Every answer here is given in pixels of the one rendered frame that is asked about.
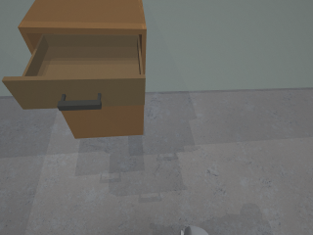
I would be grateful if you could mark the drawer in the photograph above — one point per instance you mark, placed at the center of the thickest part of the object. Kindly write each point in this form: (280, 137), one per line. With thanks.
(81, 66)

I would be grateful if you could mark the handle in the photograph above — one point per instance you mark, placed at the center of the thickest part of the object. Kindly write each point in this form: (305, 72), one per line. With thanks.
(79, 105)

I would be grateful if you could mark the cabinet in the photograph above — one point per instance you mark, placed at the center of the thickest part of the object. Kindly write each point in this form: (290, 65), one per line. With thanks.
(111, 17)

